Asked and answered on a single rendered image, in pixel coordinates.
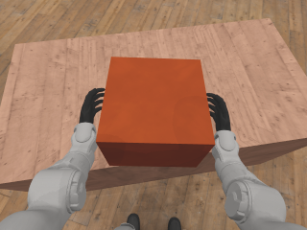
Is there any robot left forearm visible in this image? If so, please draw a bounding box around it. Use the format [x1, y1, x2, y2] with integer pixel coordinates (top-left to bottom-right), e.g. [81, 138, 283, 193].
[27, 122, 98, 207]

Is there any right robot foot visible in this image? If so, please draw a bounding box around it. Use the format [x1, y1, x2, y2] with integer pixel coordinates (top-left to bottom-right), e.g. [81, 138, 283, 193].
[168, 217, 181, 230]

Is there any right robot hand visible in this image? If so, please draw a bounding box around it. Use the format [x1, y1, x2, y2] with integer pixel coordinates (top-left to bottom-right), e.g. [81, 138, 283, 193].
[206, 93, 231, 131]

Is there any robot right forearm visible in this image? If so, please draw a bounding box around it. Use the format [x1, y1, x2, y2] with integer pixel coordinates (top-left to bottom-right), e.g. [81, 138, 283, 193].
[211, 130, 287, 220]

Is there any robot foot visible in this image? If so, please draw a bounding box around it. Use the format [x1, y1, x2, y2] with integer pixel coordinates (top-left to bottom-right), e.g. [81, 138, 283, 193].
[168, 217, 181, 230]
[127, 213, 140, 230]

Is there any carton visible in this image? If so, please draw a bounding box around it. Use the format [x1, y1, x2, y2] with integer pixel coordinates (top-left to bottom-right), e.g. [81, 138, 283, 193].
[96, 57, 216, 168]

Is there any robot left upper arm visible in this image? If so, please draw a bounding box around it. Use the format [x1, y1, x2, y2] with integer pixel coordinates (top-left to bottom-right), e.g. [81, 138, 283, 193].
[0, 169, 86, 230]

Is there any left robot foot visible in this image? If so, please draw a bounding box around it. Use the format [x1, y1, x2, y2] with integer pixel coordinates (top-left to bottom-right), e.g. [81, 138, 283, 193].
[127, 213, 140, 230]

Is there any pedestal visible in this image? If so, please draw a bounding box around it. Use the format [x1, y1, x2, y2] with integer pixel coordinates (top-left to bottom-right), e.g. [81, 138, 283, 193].
[0, 18, 307, 192]

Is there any robot right upper arm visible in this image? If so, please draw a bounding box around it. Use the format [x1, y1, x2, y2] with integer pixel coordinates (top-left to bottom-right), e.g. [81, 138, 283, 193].
[224, 180, 307, 230]

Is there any left robot hand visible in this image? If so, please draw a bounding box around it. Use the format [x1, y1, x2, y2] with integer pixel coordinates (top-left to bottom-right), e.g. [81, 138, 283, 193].
[79, 88, 105, 124]

